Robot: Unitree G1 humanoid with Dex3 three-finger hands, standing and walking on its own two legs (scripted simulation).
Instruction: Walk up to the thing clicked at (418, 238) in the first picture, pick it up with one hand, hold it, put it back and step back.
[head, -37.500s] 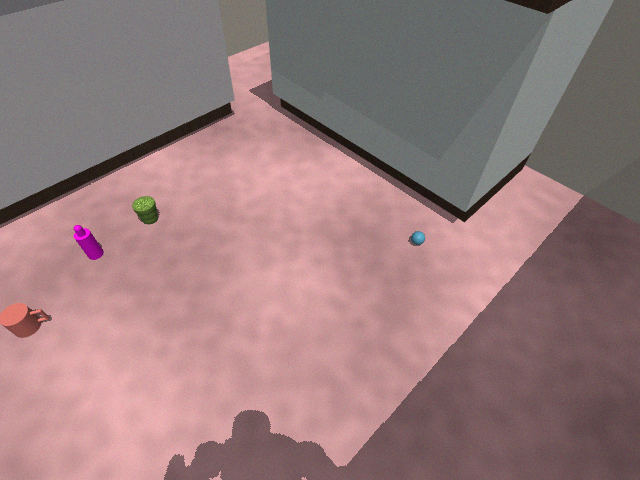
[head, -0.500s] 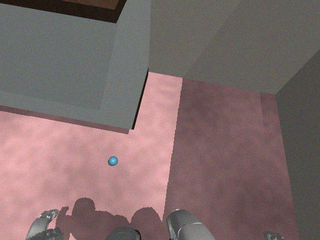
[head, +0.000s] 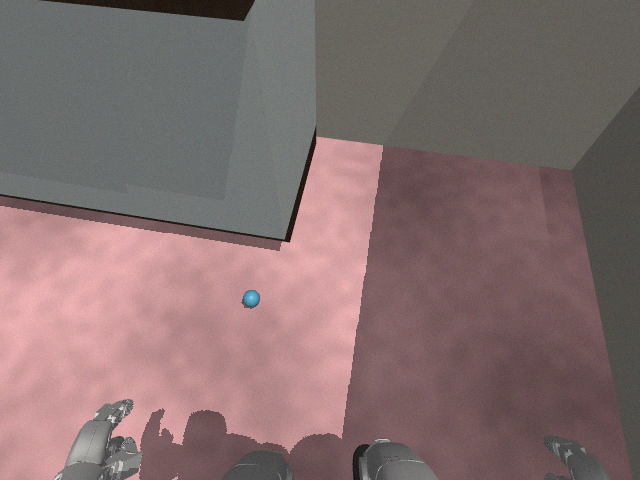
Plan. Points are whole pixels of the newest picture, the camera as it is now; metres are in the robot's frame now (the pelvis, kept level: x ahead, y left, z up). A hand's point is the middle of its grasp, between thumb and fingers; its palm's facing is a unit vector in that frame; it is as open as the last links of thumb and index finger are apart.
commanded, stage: step back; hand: left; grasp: from above
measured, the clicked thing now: (251, 298) +0.63 +0.24 -0.74
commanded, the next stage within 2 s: none
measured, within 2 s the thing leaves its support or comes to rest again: neither
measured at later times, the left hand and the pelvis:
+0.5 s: hand out of the picture -0.08 +0.24 -0.16, palm faces -0.08 -0.91 -0.41, open 7.4 cm; pelvis -0.17 -0.04 -0.02, yaw -4 degrees
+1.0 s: hand out of the picture -0.20 +0.19 -0.15, palm faces +0.03 -0.94 -0.34, open 7.4 cm; pelvis -0.33 -0.07 +0.00, yaw +2 degrees
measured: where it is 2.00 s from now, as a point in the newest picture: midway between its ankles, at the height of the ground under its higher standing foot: outside the picture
